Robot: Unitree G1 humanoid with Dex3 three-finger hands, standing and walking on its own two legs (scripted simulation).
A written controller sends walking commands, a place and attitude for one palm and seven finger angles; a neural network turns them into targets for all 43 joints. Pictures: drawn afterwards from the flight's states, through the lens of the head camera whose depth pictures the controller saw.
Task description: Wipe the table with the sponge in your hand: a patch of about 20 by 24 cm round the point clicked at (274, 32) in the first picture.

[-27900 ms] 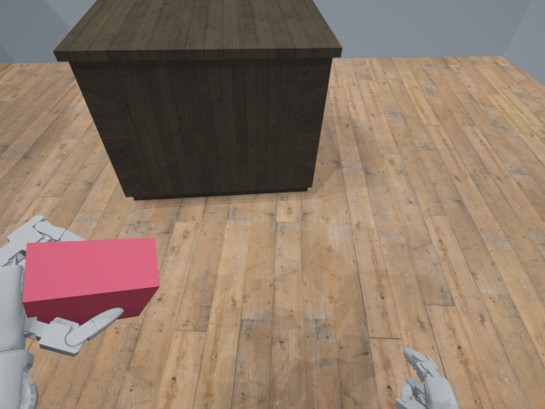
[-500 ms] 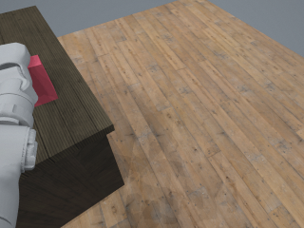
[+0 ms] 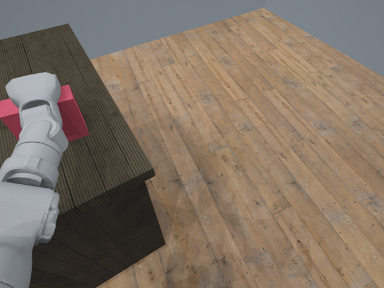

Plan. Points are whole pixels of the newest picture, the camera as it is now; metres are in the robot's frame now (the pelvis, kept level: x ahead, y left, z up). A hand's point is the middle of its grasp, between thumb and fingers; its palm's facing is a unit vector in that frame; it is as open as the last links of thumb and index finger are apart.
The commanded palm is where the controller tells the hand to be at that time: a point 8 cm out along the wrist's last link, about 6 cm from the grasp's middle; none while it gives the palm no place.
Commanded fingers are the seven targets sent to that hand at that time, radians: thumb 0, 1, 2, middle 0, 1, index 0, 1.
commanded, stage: wipe back along the third lane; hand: left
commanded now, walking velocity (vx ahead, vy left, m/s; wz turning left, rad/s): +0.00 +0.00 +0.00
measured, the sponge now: (52, 126) +0.46 +0.31 +0.07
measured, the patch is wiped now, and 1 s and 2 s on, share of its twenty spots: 1.00 1.00 1.00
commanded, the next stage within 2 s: slide back across to the middle lane in 1.08 s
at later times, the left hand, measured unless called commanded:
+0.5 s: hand (51, 130) +0.40 +0.27 +0.12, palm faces +0.01 +0.02 -1.00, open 10.0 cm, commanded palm +0.37 +0.25 +0.14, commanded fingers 0.00 0.10 1.30 -1.20 -1.60 -1.20 -1.60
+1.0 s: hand (59, 148) +0.36 +0.25 +0.12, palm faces +0.03 +0.02 -1.00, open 10.0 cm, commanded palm +0.32 +0.23 +0.15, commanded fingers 0.00 0.10 1.30 -1.20 -1.60 -1.20 -1.60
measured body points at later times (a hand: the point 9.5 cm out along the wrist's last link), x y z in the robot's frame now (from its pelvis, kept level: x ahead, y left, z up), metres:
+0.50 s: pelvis +0.02 +0.00 +0.00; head +0.03 -0.02 +0.45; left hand +0.40 +0.27 +0.17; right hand +0.22 -0.22 -0.10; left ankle -0.03 +0.11 -0.73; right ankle -0.05 -0.12 -0.73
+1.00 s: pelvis +0.00 -0.01 +0.01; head +0.00 -0.05 +0.46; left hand +0.36 +0.24 +0.17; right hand +0.18 -0.25 -0.11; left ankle -0.03 +0.11 -0.73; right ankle -0.05 -0.12 -0.73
